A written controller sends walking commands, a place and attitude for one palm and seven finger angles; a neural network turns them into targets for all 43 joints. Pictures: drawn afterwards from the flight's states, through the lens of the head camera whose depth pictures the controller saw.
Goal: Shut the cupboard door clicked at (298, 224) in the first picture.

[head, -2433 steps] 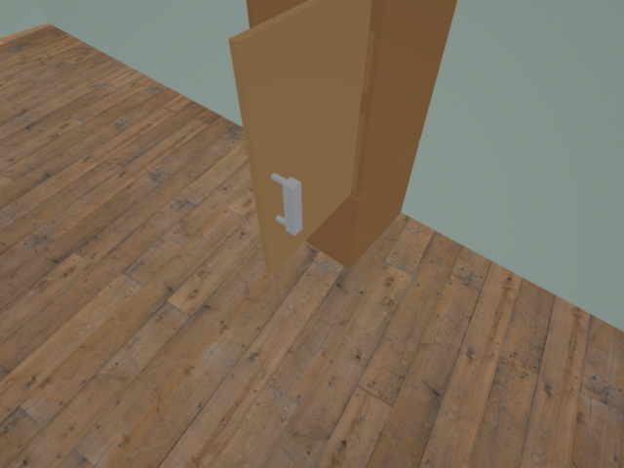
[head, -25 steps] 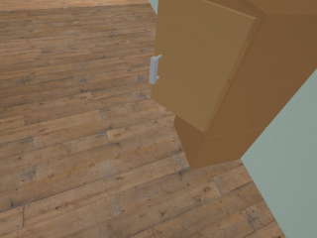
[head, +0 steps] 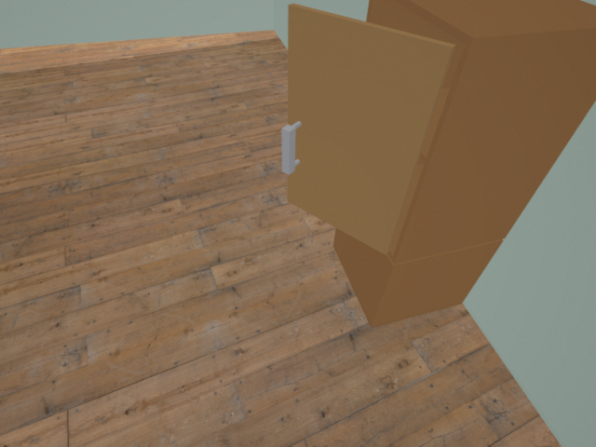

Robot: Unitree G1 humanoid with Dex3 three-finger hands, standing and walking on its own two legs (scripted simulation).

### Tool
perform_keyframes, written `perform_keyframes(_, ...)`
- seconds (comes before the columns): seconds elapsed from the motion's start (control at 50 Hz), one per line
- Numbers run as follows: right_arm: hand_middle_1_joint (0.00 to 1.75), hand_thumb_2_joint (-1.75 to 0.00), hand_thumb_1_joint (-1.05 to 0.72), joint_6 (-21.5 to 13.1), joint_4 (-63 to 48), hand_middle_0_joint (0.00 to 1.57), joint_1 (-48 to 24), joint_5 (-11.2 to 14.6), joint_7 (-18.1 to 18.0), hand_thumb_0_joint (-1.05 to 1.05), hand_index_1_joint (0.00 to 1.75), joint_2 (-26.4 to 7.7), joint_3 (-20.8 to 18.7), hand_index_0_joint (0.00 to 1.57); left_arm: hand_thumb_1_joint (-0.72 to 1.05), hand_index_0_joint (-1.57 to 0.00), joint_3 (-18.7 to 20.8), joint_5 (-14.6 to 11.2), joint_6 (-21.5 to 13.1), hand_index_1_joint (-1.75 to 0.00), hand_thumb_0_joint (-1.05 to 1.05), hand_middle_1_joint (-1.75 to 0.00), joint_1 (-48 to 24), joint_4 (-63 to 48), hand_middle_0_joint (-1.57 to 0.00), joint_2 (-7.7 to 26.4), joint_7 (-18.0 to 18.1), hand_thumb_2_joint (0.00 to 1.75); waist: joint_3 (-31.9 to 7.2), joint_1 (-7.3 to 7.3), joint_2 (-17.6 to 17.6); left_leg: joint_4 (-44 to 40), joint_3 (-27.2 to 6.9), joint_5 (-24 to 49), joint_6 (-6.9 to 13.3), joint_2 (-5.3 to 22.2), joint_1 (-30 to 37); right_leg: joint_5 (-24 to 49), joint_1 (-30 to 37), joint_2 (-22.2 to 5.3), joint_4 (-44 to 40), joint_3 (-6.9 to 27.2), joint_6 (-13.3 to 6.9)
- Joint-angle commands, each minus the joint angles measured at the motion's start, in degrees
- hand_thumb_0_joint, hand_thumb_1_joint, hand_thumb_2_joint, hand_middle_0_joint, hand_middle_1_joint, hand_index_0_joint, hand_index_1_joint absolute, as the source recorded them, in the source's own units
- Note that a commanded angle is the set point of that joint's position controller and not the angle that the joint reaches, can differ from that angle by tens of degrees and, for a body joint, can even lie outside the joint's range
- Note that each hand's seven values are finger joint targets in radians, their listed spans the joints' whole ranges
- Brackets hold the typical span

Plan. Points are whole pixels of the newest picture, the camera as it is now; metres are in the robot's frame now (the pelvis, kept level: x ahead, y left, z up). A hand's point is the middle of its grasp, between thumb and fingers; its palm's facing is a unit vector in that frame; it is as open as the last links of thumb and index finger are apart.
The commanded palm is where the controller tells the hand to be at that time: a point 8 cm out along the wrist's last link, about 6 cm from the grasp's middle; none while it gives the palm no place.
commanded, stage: let the arm hang, fingers relaxed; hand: left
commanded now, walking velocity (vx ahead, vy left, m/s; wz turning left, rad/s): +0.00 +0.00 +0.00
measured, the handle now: (293, 147) +0.89 +0.06 -0.10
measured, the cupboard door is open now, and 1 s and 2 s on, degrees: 36 36 36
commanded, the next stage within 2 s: look to check the result in 0.24 s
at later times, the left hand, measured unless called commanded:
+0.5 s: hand out of the picture -0.02 +0.18 -0.18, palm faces +0.02 -0.98 -0.20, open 7.4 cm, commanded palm none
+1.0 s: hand out of the picture +0.04 +0.20 -0.17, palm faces -0.01 -0.97 -0.25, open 7.4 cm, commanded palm none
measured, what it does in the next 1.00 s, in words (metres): stands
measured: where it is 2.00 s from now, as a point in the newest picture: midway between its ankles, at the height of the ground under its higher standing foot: outside the picture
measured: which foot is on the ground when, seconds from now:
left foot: down 0.00-1.00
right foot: down 0.00-1.00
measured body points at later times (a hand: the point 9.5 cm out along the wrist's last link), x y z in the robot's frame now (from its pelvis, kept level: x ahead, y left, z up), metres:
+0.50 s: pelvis +0.00 -0.01 +0.00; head -0.01 +0.00 +0.45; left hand -0.02 +0.23 -0.16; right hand -0.02 -0.23 -0.16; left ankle +0.03 +0.09 -0.74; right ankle +0.02 -0.14 -0.74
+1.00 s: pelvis +0.01 -0.01 +0.00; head +0.01 +0.00 +0.45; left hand +0.04 +0.25 -0.15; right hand +0.04 -0.27 -0.14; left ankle +0.03 +0.09 -0.74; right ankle +0.02 -0.14 -0.74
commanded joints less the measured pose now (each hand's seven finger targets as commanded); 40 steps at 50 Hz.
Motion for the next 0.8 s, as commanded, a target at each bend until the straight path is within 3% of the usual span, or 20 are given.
perform_keyframes(0.0,0.3,-0.9,-0.9,-0.7,-1.6,0.2,3.1,0.1,-0.6,0.0,0.3,-6.5,-1.6,0.2,0.9,-0.2,1.4,0.1,-0.9,-0.3,0.0,-0.3,3.8,-1.0,-0.2,5.1,0.6,0.9,6.4,0.38,0.7,-9.0,-7.8,-10.7,0.1,5.6,-4.8,-4.9,-4.5,-2.3,-4.6,3.9,-2.8)
perform_keyframes(0.06,0.3,-0.9,-0.9,-0.6,-1.7,0.2,3.4,0.1,-0.7,0.0,0.3,-6.2,-1.8,0.2,0.9,-0.2,1.5,0.2,-0.8,-0.3,0.0,-0.3,4.1,-0.9,-0.2,4.7,0.7,0.9,7.3,0.42,1.2,-9.5,-8.2,-12.7,0.1,5.7,-5.9,-5.6,-5.0,-2.1,-4.3,3.7,-2.8)
perform_keyframes(0.18,0.3,-0.9,-0.9,-1.1,-2.0,0.2,3.9,0.1,-0.8,0.0,0.3,-6.4,-2.0,0.2,0.9,-0.2,1.9,0.2,-1.2,-0.3,0.0,-0.3,3.7,-1.2,-0.2,4.5,0.7,0.9,5.2,0.26,1.4,-8.9,-8.4,-10.8,0.2,5.7,-5.1,-3.6,-4.0,-2.1,-3.9,4.0,-3.1)
perform_keyframes(0.28,0.3,-0.9,-0.9,-1.1,-2.1,0.2,3.6,0.2,-0.9,0.0,0.3,-6.7,-2.1,0.2,0.9,-0.2,2.0,0.2,-1.3,-0.3,0.0,-0.3,2.9,-1.2,-0.2,4.8,0.7,0.9,5.8,0.13,1.0,-8.3,-8.1,-9.2,0.0,5.7,-4.5,-3.4,-4.8,-2.3,-4.2,4.0,-3.2)
perform_keyframes(0.6,0.3,-0.9,-0.9,-1.2,-2.7,0.2,-0.1,0.3,-0.5,0.0,0.3,-10.4,-2.6,0.2,0.9,-0.2,2.5,0.2,-1.9,-0.3,0.0,-0.3,-0.5,-1.7,-0.2,9.0,0.3,0.9,4.5,-0.12,-1.5,-6.6,-7.0,-5.9,-0.1,5.8,-1.3,-5.3,-5.6,-3.3,-6.5,5.7,-3.6)
perform_keyframes(0.78,0.3,-0.9,-0.9,-1.5,-2.9,0.2,-3.4,0.2,-0.4,0.0,0.3,-12.8,-2.6,0.2,0.9,-0.2,2.6,0.1,-2.0,-0.3,0.0,-0.3,-3.6,-2.0,-0.2,11.5,0.1,0.9,3.2,0.07,0.1,-7.4,-7.6,-2.8,-0.2,6.4,-0.5,-1.8,-3.0,-3.5,-6.6,5.4,-3.6)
